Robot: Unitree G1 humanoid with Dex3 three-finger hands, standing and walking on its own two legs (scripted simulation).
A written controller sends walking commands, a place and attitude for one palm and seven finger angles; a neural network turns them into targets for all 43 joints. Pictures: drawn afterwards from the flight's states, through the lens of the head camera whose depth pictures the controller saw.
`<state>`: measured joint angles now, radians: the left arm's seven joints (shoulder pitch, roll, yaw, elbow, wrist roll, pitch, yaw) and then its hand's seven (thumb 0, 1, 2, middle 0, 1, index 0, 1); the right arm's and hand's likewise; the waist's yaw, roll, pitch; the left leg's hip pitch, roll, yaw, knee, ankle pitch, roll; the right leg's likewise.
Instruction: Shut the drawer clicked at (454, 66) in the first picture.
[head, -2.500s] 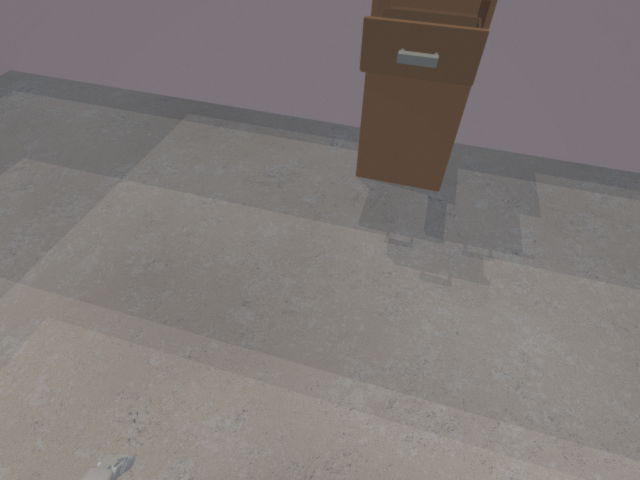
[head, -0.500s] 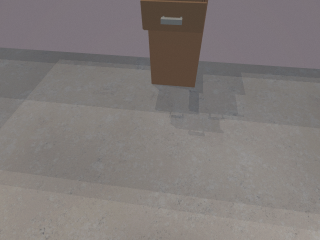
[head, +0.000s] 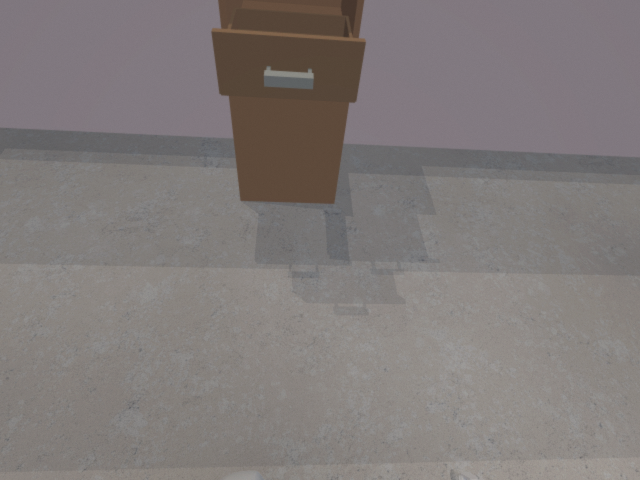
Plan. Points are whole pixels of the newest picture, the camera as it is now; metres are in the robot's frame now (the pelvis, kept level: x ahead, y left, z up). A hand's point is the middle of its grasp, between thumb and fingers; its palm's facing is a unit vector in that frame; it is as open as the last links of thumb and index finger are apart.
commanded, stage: walk to a spot facing it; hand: left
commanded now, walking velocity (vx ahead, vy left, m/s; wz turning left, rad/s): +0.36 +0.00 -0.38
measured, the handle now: (289, 75) +1.00 +0.17 -0.01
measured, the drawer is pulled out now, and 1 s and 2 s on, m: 0.28 0.28 0.28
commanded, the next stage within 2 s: turn to face it in 0.68 s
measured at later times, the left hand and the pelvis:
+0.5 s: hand (274, 336) +0.36 +0.11 -0.15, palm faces -0.28 -0.95 -0.16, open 7.4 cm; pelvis +0.20 -0.03 +0.00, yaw -12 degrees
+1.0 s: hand (282, 331) +0.38 +0.09 -0.17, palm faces -0.11 -0.98 -0.15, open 7.3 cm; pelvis +0.37 -0.07 +0.01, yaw -10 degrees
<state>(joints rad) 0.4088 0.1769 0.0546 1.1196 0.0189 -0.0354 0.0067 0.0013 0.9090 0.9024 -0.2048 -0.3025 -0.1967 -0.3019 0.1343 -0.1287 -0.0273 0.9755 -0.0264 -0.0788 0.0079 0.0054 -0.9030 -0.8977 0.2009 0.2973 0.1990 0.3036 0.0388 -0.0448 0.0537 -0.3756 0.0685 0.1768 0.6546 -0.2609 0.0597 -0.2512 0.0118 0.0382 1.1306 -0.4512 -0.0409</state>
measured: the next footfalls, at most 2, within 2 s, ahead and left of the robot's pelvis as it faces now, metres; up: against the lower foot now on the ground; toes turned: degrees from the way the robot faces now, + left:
right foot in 0.52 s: +0.34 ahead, -0.15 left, +0.00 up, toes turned -21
left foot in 1.04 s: +0.50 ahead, +0.01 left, +0.00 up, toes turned -2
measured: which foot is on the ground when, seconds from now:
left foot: down 0.00-0.52, up 0.54-1.00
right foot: up 0.00-0.50, down 0.52-1.00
